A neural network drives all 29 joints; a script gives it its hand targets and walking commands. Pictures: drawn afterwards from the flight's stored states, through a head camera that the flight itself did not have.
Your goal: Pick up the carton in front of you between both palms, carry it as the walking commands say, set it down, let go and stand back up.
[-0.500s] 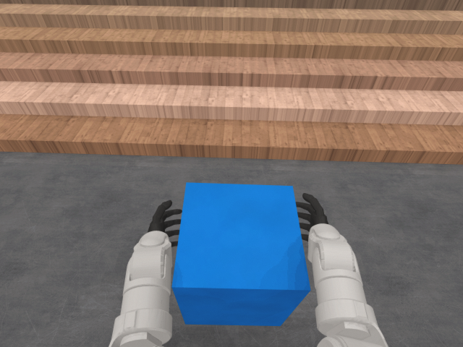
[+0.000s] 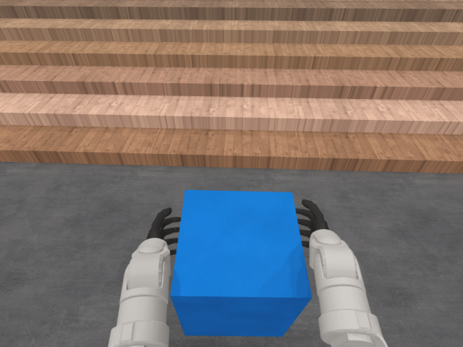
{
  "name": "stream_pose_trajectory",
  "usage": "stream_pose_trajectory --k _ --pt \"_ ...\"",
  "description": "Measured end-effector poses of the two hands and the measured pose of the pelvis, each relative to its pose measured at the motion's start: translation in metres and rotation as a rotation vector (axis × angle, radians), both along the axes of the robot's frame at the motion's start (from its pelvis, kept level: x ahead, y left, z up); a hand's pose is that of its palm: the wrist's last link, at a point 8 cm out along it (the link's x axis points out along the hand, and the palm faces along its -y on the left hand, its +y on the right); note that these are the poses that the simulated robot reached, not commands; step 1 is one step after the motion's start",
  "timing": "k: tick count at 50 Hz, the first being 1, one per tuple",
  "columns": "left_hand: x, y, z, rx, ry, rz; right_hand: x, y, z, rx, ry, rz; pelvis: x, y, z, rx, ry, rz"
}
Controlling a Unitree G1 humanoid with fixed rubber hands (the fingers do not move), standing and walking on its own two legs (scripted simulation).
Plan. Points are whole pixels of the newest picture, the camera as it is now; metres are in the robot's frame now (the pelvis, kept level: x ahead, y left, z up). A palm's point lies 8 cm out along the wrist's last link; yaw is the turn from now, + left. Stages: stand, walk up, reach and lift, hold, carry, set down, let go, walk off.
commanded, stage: hold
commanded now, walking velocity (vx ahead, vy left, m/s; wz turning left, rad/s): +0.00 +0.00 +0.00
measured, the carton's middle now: (236, 267) +0.29 +0.00 -0.05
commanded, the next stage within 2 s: carry in 1.28 s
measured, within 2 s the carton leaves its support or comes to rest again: neither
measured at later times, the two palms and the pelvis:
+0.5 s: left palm (155, 245) +0.28 +0.15 +0.05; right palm (322, 237) +0.28 -0.15 +0.06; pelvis -0.01 +0.00 +0.00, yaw +0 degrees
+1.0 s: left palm (156, 244) +0.28 +0.15 +0.05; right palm (322, 236) +0.29 -0.15 +0.06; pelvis +0.00 +0.00 +0.00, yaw +0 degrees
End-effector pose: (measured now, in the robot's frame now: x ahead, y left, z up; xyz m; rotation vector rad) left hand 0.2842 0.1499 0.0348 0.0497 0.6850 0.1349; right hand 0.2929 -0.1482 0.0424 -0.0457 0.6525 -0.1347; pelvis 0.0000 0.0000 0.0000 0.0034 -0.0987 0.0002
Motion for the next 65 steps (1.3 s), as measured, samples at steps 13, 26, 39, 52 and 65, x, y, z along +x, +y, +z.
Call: stream_pose_trajectory --k 13,26,39,52,65 --pt "-0.008 -0.003 0.015 0.001 -0.007 -0.008 -0.011 -0.003 0.015 -0.001 -0.007 -0.009 -0.006 -0.001 0.001 -0.001 -0.036 -0.001" --pt "-0.007 -0.001 0.016 -0.01 -0.013 -0.001 -0.01 0.0 0.016 0.003 -0.013 -0.021 -0.014 0.003 -0.001 -0.001 -0.036 -0.004" --pt "-0.003 -0.002 0.016 -0.004 -0.011 -0.012 -0.008 -0.001 0.016 0.0 -0.011 -0.021 -0.008 0.004 0.0 -0.001 -0.033 -0.006" --pt "-0.005 -0.002 0.014 0.001 -0.005 -0.011 -0.007 -0.002 0.014 -0.002 -0.006 -0.009 -0.004 0.001 0.001 -0.001 -0.032 -0.001" --pt "-0.006 -0.003 0.014 0.003 -0.008 -0.009 -0.008 -0.002 0.014 -0.001 -0.009 -0.012 -0.006 0.0 -0.001 0.0 -0.007 -0.009"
